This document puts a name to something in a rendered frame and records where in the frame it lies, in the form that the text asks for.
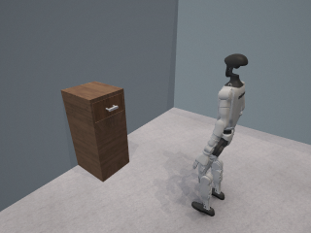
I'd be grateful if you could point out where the humanoid robot torso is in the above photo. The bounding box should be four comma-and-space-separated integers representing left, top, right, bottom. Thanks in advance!
217, 83, 245, 148

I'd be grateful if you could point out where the left robot forearm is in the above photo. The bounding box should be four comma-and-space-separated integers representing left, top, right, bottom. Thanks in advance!
203, 120, 225, 156

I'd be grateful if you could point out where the left robot upper arm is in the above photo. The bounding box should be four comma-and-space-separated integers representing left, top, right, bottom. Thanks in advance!
215, 87, 233, 129

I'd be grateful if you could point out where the handle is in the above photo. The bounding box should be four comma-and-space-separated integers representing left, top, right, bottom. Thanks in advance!
106, 105, 119, 112

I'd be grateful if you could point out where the drawer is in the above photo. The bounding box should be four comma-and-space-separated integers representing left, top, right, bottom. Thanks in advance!
92, 93, 123, 122

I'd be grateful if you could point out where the robot left hand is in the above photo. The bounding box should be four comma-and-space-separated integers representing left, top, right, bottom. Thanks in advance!
192, 152, 210, 174

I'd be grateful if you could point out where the humanoid robot head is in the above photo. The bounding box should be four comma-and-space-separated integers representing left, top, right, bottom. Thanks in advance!
225, 53, 248, 88

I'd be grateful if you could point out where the cabinet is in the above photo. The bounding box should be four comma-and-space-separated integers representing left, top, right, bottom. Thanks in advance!
60, 81, 129, 182

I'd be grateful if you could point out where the right robot upper arm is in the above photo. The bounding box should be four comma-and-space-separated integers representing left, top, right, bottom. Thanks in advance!
240, 81, 245, 112

